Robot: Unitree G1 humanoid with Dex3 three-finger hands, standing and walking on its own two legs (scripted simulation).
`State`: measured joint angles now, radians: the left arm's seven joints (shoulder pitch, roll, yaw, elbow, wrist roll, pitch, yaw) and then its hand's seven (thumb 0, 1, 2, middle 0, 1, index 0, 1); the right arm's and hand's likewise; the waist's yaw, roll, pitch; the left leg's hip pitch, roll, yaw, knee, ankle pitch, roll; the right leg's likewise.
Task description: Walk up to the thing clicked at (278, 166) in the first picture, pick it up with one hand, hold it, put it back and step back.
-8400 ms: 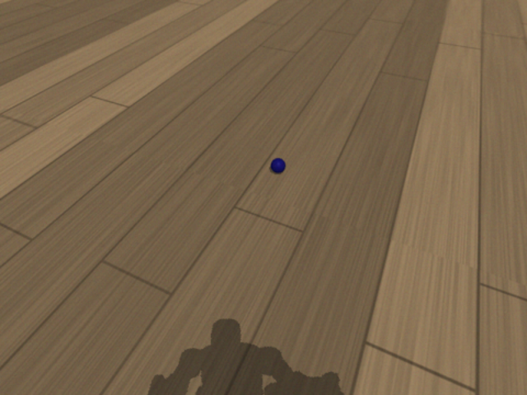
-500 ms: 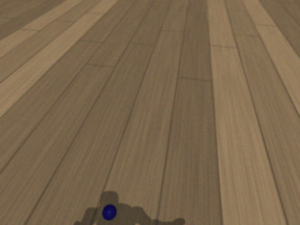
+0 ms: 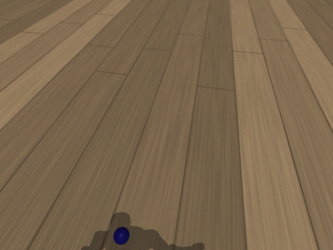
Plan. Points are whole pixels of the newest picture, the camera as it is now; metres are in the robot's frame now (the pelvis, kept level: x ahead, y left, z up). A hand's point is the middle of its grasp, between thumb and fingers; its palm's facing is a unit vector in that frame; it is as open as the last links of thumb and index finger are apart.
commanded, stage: stand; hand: left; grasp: from above
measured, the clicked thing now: (121, 235) +0.38 +0.25 -0.74
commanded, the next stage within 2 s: rise first in 0.46 s
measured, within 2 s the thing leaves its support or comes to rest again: neither
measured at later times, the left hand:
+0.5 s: hand out of the picture +0.08 +0.26 -0.16, palm faces -0.02 -0.94 -0.35, open 7.3 cm
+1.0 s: hand out of the picture +0.13 +0.26 -0.19, palm faces -0.09 -0.91 -0.41, open 12.3 cm
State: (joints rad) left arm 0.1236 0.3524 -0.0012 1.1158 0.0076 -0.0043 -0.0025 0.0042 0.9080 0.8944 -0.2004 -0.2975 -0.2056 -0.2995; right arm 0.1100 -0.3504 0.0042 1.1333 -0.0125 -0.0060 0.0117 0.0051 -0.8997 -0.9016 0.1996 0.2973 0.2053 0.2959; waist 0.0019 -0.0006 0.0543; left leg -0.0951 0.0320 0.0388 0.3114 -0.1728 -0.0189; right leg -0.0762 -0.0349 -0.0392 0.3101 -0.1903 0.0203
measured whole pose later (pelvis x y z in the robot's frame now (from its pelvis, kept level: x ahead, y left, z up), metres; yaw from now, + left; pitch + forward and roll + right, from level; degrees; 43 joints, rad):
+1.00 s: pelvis -0.02 +0.01 -0.05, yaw +0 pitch +10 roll -1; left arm 0.03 0.33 0.15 0.91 0.19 0.05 0.00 0.00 -0.16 0.98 -0.07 -1.01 -0.09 -0.99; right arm 0.25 -0.25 -0.04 0.69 0.02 -0.05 0.00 0.01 -0.92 -0.91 0.20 0.30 0.20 0.30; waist -0.03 0.01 -0.04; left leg -0.62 0.04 0.02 0.82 -0.38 -0.01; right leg -0.59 -0.04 -0.03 0.80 -0.39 0.02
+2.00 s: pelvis -0.10 +0.01 -0.35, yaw -3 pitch +33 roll -5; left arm -0.45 0.56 0.14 0.89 0.89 -0.18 0.16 0.00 -0.52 1.02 -0.07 -1.05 -0.07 -1.06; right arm 0.09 -0.26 -0.06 0.72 -0.03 -0.10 0.06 0.01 -0.88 -0.90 0.20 0.30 0.20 0.30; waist -0.03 0.02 -0.12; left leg -2.02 0.05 -0.08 2.08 -0.64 0.00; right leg -1.95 -0.03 -0.04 2.05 -0.66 0.02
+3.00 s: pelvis -0.10 +0.01 -0.44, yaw -6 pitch +32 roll -7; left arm -0.73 0.67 0.15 1.28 1.26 -0.28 0.43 0.00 -0.53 1.01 -0.08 -1.01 -0.08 -1.01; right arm 0.10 -0.27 -0.03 0.79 -0.14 -0.05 0.13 0.00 -0.90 -0.90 0.20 0.30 0.20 0.30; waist -0.12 -0.02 -0.07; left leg -2.29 0.04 -0.12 2.38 -0.67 0.00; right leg -2.20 -0.02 -0.05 2.32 -0.69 0.03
